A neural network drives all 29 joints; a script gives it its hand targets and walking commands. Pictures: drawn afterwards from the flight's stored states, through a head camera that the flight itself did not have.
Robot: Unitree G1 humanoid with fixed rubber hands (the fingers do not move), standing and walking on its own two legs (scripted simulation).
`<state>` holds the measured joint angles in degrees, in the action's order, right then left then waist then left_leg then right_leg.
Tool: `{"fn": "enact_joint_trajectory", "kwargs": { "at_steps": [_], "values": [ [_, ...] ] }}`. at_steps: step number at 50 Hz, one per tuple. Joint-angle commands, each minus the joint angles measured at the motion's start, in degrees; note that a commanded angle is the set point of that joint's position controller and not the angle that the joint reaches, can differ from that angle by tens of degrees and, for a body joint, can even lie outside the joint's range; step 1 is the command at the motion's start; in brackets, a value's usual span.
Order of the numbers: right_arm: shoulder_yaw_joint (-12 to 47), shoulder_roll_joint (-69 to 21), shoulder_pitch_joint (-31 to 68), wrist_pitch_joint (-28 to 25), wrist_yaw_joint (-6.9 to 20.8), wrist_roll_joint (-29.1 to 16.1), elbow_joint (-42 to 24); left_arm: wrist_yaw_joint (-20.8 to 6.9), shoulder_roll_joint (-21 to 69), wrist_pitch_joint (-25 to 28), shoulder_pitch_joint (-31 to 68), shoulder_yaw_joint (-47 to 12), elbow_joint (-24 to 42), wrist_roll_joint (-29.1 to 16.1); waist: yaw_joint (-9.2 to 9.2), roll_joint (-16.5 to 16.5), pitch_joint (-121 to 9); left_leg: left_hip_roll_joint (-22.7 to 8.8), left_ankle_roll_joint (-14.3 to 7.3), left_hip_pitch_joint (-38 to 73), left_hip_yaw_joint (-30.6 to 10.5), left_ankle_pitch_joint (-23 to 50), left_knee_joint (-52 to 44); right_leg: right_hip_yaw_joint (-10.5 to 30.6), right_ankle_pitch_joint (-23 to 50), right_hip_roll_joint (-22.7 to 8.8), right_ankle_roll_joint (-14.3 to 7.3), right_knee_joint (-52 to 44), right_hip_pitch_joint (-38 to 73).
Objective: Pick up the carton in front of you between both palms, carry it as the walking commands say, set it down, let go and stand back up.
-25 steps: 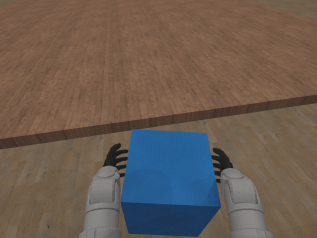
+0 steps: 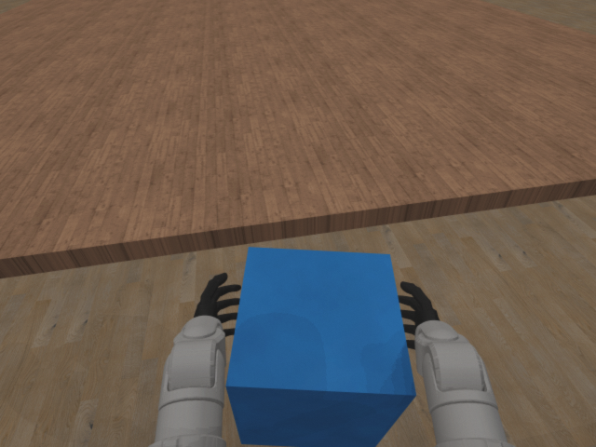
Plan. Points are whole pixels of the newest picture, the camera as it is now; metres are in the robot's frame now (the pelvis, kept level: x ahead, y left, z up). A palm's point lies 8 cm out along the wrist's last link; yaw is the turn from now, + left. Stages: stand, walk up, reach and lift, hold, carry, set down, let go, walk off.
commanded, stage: hold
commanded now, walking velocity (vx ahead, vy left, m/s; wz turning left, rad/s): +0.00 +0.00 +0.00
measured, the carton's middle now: (313, 352) +0.30 +0.01 -0.03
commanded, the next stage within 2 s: carry in 0.22 s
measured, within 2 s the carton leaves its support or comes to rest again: neither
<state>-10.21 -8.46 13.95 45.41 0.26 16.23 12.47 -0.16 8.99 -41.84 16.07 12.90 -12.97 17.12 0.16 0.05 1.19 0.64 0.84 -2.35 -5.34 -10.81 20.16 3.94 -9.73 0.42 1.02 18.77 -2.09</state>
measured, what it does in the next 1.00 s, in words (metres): walks ahead: left foot, then right foot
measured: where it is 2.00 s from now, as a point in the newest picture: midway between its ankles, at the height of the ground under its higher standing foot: (310, 315)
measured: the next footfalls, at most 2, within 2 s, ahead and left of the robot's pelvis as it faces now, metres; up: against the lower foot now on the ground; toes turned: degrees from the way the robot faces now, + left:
left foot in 0.66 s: +0.15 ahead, +0.10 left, +0.00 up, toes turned +10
right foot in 0.96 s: +0.43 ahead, -0.11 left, +0.00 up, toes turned -10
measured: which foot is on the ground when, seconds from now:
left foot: down 0.00-0.46, up 0.48-0.64, down 0.66-0.98, up 1.00-1.00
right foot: down 0.00-0.66, up 0.68-0.94, down 0.96-1.00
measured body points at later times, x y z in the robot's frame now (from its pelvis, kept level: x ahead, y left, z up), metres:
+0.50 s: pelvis +0.04 -0.01 -0.01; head +0.01 -0.01 +0.44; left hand +0.33 +0.14 +0.07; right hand +0.32 -0.16 +0.06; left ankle +0.01 +0.12 -0.74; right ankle +0.02 -0.14 -0.75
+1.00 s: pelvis +0.29 -0.04 -0.03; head +0.27 -0.05 +0.42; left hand +0.55 +0.12 +0.08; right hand +0.55 -0.18 +0.07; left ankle +0.12 +0.09 -0.73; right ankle +0.39 -0.11 -0.75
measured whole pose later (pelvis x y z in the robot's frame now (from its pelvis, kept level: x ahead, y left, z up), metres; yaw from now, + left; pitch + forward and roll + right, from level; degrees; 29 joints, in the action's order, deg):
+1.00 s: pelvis +0.29 -0.04 -0.03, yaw +3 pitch +4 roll +0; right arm -3.2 -7.2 3.0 73.4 -7.5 2.8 -29.7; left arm 6.6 7.3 -68.0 4.4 4.4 27.6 3.1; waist -0.9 -1.5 -7.7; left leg -5.9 2.6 -6.1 6.5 -28.3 36.3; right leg -13.9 -6.6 -2.2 -4.2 31.3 -27.7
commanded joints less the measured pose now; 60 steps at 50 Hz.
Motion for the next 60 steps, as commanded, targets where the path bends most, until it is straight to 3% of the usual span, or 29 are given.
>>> {"fn": "enact_joint_trajectory", "kwargs": {
  "at_steps": [1,2,5,6,10,11,13,14,17,21,22,23,24,25,26,28,31,32,33,34,36,38,47,48,50,51,52,55,60],
  "values": [
    [30.39,-51.06,30.08,-4.74,13.07,-15.9,-7.8,-13.93,53.59,0.1,21.41,-32.76,1.12,-16.08,-0.93,1.35,-13.49,4.96,0.19,1.01,0.8,12.71,-2.79,-0.57,10.85,5.57,-0.5,-1.3,4.78],
    [31.69,-50.59,30.39,-4.37,13.14,-16.27,-9.52,-13.71,54.03,-0.1,19.26,-30.86,0.42,-15.22,1.15,-0.1,-14.01,5.15,-0.1,1.6,0.86,15.47,-2.4,-0.3,12.53,5.28,-0.29,-1.52,4.56],
    [29.27,-48.12,26.89,-3.88,12.8,-15.7,-7.3,-13.43,52.93,-0.35,20.37,-31.71,1.57,-15.77,-2.02,-1.85,-13.18,4.98,1.26,1.86,1.58,14.89,-2.23,-0.28,12.07,5.04,-0.62,-2.07,5.21],
    [30.23,-50.86,28.56,-3.96,12.85,-16.28,-8.26,-13.68,50.64,-0.23,19.09,-30.43,1.27,-14.87,0.19,0.14,-11.66,4.76,0.31,0.93,1.26,12.34,-2.58,-0.42,10.19,5.39,-0.35,-2.15,3.49],
    [31.12,-50.79,29.15,-4.4,13.56,-15.64,-7.89,-13.63,52.94,0.07,19.24,-30.4,1.03,-14.85,0.43,0.47,-14.1,5.4,0.0,3.57,1.01,12.4,-3.38,-0.46,10.63,5.16,0.07,-1.73,2.53],
    [31.52,-50.4,31.12,-4.28,13.4,-16.73,-9.04,-13.31,52.92,-0.49,19.89,-31.13,1.71,-15.5,-0.07,2.41,-14.27,-5.9,-0.58,-5.2,1.12,-0.75,0.64,-1.93,-3.33,-5.76,-0.12,1.74,-4.05],
    [31.9,-49.25,31.6,-3.06,12.7,-17.34,-10.44,-12.71,53.82,-1.12,22.33,-33.82,3.61,-17.11,0.06,1.01,-11.53,-3.45,-1.11,-12.11,-0.46,-28.04,-0.45,2.55,-32.36,-4.95,-1.71,-1.79,-10.11],
    [33.5,-50.76,32.66,-2.41,12.68,-19.06,-12.02,-12.36,54.43,-1.69,23.02,-34.46,6.06,-17.95,-0.17,1.9,-10.31,-1.61,-0.25,-13.57,1.62,-29.2,1.38,2.78,-35.87,-5.14,-1.81,-2.96,-14.07],
    [36.5,-49.46,30.38,-0.45,11.44,-21.01,-17.03,-11.42,55.23,-4.58,20.85,-39.9,8.34,-21.42,-0.52,-7.28,-13.55,-7.91,-3.14,-10.98,-6.7,-23.91,-5.66,-8.05,-12.41,-0.11,1.11,13.24,-14.81],
    [40.75,-50.54,30.62,5.02,8.82,-24.53,-25.21,-9.82,55.22,-9.4,24.08,-45.56,20.4,-26.83,-0.22,-7.12,-15.91,-10.7,-6.12,-12.73,-9.18,-27.98,-4.68,-9.57,-14.15,-0.25,-0.22,8.11,-13.84],
    [40.4,-49.08,31.11,6.67,7.78,-23.87,-26.17,-9.42,54.11,-11.0,26.2,-46.09,20.93,-28.41,-0.15,-6.9,-15.51,-7.97,-4.86,-16.9,-4.61,-25.88,-2.0,-8.59,-13.83,-1.27,-0.06,5.84,-10.1],
    [42.4,-49.34,31.2,8.8,7.0,-24.44,-27.48,-8.33,52.49,-13.06,22.27,-45.36,21.78,-27.34,0.86,3.01,-16.43,-4.31,-2.59,-23.15,1.76,-22.69,7.35,-0.26,-19.06,-5.98,-2.27,-0.79,-2.53],
    [43.83,-48.31,30.51,10.36,6.35,-25.91,-30.78,-7.39,50.96,-14.48,17.35,-43.74,21.7,-27.72,1.22,16.17,-16.7,-0.23,-0.6,-32.3,8.54,-16.85,21.02,14.89,-24.85,-16.74,-6.24,-7.23,4.01],
    [45.53,-46.94,29.16,12.1,5.71,-26.45,-34.37,-6.25,49.9,-15.75,15.44,-44.6,25.03,-27.25,1.73,17.65,-14.71,-1.68,-0.08,-37.02,9.57,-16.72,21.32,21.42,-23.99,-21.58,-10.51,-9.45,5.18],
    [43.47,-46.18,27.18,13.38,5.42,-27.53,-33.11,-5.25,48.89,-17.46,16.6,-45.62,27.51,-27.7,1.77,11.87,-12.16,-3.0,-0.72,-40.11,8.31,-18.67,21.14,23.68,-20.39,-22.96,-12.6,-9.18,5.96],
    [44.06,-45.63,23.39,15.94,4.78,-29.03,-36.54,-3.8,49.18,-19.98,13.84,-47.31,31.04,-28.53,1.3,4.53,-13.28,-1.98,-1.09,-33.82,11.41,-15.42,14.03,14.75,-9.65,-20.25,-11.21,-6.76,3.63],
    [45.44,-47.13,17.57,18.38,3.86,-30.89,-40.74,-3.2,49.83,-22.5,10.14,-48.09,37.24,-30.36,0.76,7.94,-21.46,0.67,-1.32,-14.15,17.12,-1.15,0.92,-1.99,1.51,-12.91,-5.49,3.34,-0.56],
    [44.88,-48.09,14.62,19.28,3.52,-30.57,-40.93,-3.24,48.05,-23.46,7.77,-48.42,38.85,-29.76,0.22,5.04,-23.64,-0.06,-1.67,-0.97,16.79,0.58,0.38,-6.68,1.97,-10.24,-3.51,7.3,-9.27],
    [45.01,-47.4,12.47,19.92,2.72,-30.21,-42.57,-3.31,48.71,-24.3,6.83,-48.77,39.61,-31.29,-0.84,-0.72,-23.89,-6.82,-4.62,10.21,6.33,-4.24,-2.1,-10.89,2.44,-7.6,-1.63,17.89,-19.69],
    [44.51,-44.91,11.31,20.53,2.57,-28.94,-44.85,-3.4,47.94,-25.45,7.18,-48.19,42.26,-31.94,-1.56,-13.72,-22.33,-21.24,-9.44,18.25,-13.65,-2.42,-5.39,-14.7,-13.38,-3.63,0.98,30.8,-36.69],
    [42.81,-45.03,12.73,22.07,1.41,-28.52,-46.64,-4.04,47.54,-27.21,8.19,-48.78,42.76,-32.88,-2.47,-8.91,-18.69,-26.1,-16.59,17.33,-19.77,10.11,-5.78,-8.16,-23.32,-4.52,-0.76,36.61,-45.91],
    [43.84,-45.06,16.09,23.34,0.9,-29.29,-48.45,-3.78,47.28,-28.1,9.21,-48.37,41.54,-33.85,-1.82,-3.39,-16.53,-23.96,-13.91,11.13,-12.21,5.21,-8.39,-7.58,-18.55,-6.8,-1.3,36.3,-44.73],
    [45.14,-40.75,14.51,25.18,0.37,-33.01,-49.56,-0.32,44.01,-28.7,2.56,-45.0,42.69,-31.53,-0.09,-7.98,-17.39,-11.43,-4.61,-8.21,14.85,9.39,2.58,-21.07,2.29,1.23,-1.55,8.39,-7.0],
    [44.95,-39.85,14.18,25.54,0.13,-32.17,-47.81,-0.26,42.02,-29.05,3.55,-44.19,41.31,-30.5,0.36,-4.73,-18.87,-9.64,-2.31,-12.46,17.19,8.98,10.59,-17.01,-0.69,-1.56,-2.73,7.26,0.53],
    [42.62,-37.85,15.38,26.49,0.33,-30.94,-48.27,0.07,39.46,-29.53,5.0,-43.62,40.67,-30.58,2.04,17.29,-19.81,-0.09,1.58,-36.76,14.6,-18.18,39.65,28.29,-20.67,-27.04,-10.53,-8.93,14.96],
    [44.1,-39.08,17.93,26.76,0.36,-32.37,-47.5,-0.16,40.38,-29.29,4.66,-42.15,41.75,-30.75,1.78,14.63,-20.98,-2.9,-0.24,-38.43,7.92,-17.34,47.24,29.1,-15.9,-27.95,-10.84,-9.31,13.3],
    [44.64,-41.37,17.36,26.11,0.83,-32.36,-48.47,-0.92,43.73,-29.33,7.15,-44.42,41.72,-32.56,1.62,9.59,-21.72,-5.67,-1.72,-39.67,6.63,-15.26,51.27,21.94,-14.7,-25.52,-12.28,-7.25,11.16],
    [45.21,-48.4,17.05,24.72,2.14,-32.21,-46.22,-3.01,49.78,-28.11,10.54,-47.25,43.26,-33.75,0.74,1.42,-20.03,-8.72,-2.06,-34.93,6.45,-4.09,43.5,7.67,-5.39,-20.51,-8.48,-8.98,2.68],
    [46.02,-49.14,15.03,22.11,2.04,-29.98,-47.51,-4.7,49.16,-26.47,8.76,-49.32,44.62,-35.14,1.31,7.06,-19.13,-6.35,-0.84,-36.56,11.48,0.82,30.09,-0.96,7.78,-16.77,-7.34,-9.94,5.71]
  ]
}}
